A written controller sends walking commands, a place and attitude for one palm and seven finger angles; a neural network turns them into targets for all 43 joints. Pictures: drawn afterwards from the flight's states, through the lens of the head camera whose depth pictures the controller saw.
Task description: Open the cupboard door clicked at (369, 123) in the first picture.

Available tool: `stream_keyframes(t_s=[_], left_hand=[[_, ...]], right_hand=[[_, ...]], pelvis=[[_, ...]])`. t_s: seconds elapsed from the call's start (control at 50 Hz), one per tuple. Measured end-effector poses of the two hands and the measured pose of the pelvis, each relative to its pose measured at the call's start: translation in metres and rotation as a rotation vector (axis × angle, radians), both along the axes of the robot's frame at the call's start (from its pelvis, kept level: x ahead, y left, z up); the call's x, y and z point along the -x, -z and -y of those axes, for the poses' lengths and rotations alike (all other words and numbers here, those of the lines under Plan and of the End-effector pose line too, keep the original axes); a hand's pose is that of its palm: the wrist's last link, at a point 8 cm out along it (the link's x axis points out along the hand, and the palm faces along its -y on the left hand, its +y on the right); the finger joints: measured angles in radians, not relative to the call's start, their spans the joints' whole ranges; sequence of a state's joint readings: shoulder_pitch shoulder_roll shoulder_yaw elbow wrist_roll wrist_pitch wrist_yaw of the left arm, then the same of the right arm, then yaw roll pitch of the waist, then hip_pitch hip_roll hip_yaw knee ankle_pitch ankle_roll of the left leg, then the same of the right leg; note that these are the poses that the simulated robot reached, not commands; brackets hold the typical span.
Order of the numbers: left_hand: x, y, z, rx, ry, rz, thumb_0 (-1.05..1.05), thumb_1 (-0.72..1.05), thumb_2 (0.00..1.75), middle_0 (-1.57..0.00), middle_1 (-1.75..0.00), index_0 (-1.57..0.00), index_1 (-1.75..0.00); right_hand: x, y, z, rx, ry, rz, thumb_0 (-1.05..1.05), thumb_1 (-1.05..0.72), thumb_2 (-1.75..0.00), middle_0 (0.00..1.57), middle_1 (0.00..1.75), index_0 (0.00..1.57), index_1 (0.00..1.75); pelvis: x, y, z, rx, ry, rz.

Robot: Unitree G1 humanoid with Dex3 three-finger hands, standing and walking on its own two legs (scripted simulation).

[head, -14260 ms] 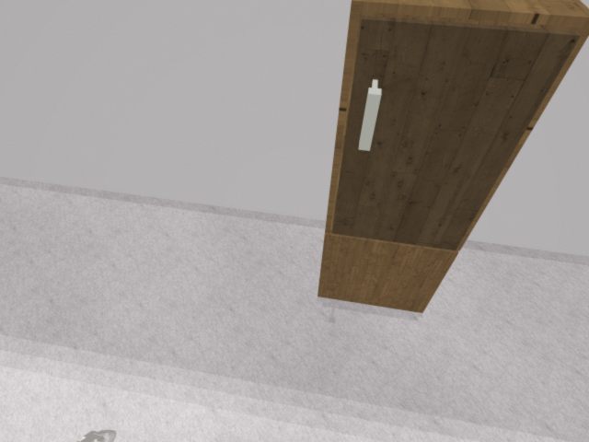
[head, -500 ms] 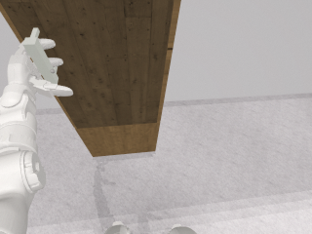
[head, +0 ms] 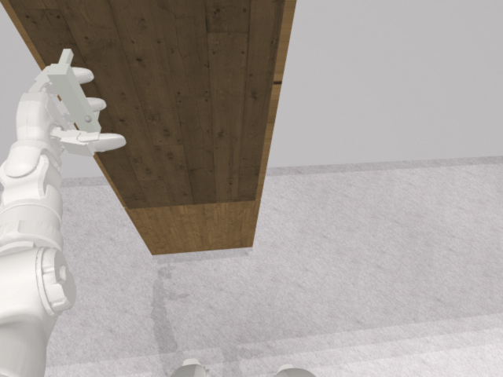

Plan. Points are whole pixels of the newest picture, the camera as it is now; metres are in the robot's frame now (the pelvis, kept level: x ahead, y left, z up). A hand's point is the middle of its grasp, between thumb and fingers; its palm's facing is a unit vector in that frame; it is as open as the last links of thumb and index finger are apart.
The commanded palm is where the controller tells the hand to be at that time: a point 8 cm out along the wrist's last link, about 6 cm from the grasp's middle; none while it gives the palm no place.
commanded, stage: close the thumb around the handle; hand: left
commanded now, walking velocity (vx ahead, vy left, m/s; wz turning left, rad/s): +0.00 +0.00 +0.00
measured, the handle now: (80, 95) +0.54 +0.25 +0.11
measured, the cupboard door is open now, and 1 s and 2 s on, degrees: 0 10 51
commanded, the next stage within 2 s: pull the door open along its arc in 0.48 s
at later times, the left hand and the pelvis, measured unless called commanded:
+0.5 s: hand (89, 117) +0.49 +0.22 +0.12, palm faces +0.05 -1.00 +0.01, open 5.9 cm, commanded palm +0.47 +0.27 +0.11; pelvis +0.00 +0.01 +0.00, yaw +0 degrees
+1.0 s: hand (90, 146) +0.43 +0.21 +0.12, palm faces +0.02 -1.00 +0.02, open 6.1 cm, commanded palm +0.37 +0.26 +0.11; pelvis +0.01 +0.00 +0.01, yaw -2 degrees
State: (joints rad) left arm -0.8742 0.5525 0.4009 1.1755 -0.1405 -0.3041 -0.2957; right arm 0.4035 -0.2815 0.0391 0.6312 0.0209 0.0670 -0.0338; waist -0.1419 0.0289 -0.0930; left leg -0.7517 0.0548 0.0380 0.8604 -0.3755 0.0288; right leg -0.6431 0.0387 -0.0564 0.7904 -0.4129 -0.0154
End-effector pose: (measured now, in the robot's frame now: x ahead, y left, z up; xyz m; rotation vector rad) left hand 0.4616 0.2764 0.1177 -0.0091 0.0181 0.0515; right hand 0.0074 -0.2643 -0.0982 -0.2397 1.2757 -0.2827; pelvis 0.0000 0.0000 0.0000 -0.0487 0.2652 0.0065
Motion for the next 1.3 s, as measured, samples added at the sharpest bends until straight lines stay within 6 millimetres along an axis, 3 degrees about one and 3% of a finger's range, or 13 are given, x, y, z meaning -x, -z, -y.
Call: stream_keyframes(t_s=[0.4, 0.7, 0.82, 0.92, 1.04, 1.2, 1.3], left_hand=[[-0.005, 0.002, -0.001, -0.007, 0.015, 0.010, 0.01, 0.69, 0.81, -0.38, -1.33, -0.38, -1.33], [-0.003, 0.001, 0.001, 0.000, -0.008, 0.004, 0.02, 0.70, 0.82, -0.33, -1.35, -0.36, -1.35], [0.008, 0.002, 0.003, -0.005, -0.004, 0.016, 0.01, 0.70, 0.79, -0.34, -1.35, -0.35, -1.35], [0.029, 0.003, 0.007, 0.000, 0.014, 0.031, 0.01, 0.69, 0.75, -0.34, -1.35, -0.35, -1.35], [0.063, 0.004, 0.017, 0.019, 0.031, 0.039, 0.01, 0.67, 0.72, -0.35, -1.35, -0.35, -1.34], [0.115, 0.006, 0.056, 0.079, -0.271, 0.055, 0.01, 0.66, 0.75, -0.34, -1.35, -0.35, -1.30], [0.144, 0.003, 0.086, 0.044, -0.408, 0.027, 0.00, 0.67, 0.78, -0.32, -1.34, -0.35, -1.31]], right_hand=[[0.016, -0.001, -0.004, 0.008, 0.018, -0.030, 0.01, -0.91, -0.90, 0.21, 0.30, 0.20, 0.30], [0.006, 0.002, -0.007, -0.008, 0.010, -0.003, 0.01, -0.91, -0.90, 0.21, 0.30, 0.20, 0.30], [-0.004, 0.000, -0.006, -0.021, 0.018, 0.030, 0.01, -0.91, -0.90, 0.21, 0.30, 0.20, 0.30], [-0.023, -0.003, -0.005, -0.037, 0.020, 0.090, 0.01, -0.91, -0.90, 0.21, 0.30, 0.20, 0.30], [-0.064, -0.012, -0.006, -0.055, -0.019, 0.217, 0.01, -0.91, -0.90, 0.20, 0.30, 0.20, 0.30], [-0.134, -0.022, -0.020, -0.109, -0.163, 0.390, 0.01, -0.91, -0.90, 0.20, 0.30, 0.20, 0.30], [-0.167, -0.028, -0.034, -0.139, -0.245, 0.442, 0.01, -0.91, -0.90, 0.20, 0.30, 0.20, 0.30]], pelvis=[[0.002, 0.002, -0.004, 0.005, 0.008, -0.014], [0.000, 0.001, -0.004, 0.001, 0.008, -0.006], [-0.004, -0.002, -0.003, -0.006, 0.022, 0.007], [-0.009, -0.006, -0.002, -0.012, 0.030, 0.033], [-0.014, -0.011, 0.000, -0.020, 0.032, 0.068], [-0.012, -0.013, 0.004, -0.030, 0.009, 0.105], [-0.010, -0.015, 0.009, -0.038, -0.017, 0.143]])
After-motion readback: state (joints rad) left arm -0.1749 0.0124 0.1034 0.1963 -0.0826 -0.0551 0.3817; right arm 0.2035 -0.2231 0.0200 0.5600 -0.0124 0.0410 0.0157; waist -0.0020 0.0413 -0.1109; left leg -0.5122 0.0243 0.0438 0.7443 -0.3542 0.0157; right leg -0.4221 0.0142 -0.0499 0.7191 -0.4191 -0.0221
